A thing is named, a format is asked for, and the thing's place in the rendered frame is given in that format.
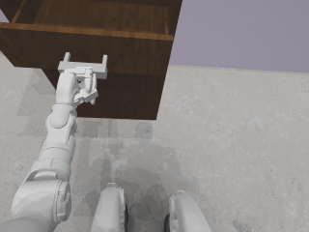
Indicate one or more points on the robot left upper arm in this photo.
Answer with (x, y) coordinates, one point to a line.
(39, 206)

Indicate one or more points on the robot left hand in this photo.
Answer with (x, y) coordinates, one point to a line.
(68, 86)

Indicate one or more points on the robot right hand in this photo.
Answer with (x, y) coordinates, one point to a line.
(242, 227)

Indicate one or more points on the robot left forearm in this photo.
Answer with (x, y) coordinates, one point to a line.
(57, 150)

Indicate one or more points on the cabinet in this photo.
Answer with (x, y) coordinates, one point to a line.
(129, 96)

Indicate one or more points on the drawer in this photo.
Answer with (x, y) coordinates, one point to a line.
(134, 37)

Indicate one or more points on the left robot shin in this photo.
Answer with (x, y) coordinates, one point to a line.
(122, 215)

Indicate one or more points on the right robot thigh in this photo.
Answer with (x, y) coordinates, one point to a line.
(184, 209)

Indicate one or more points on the handle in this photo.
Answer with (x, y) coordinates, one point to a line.
(99, 69)

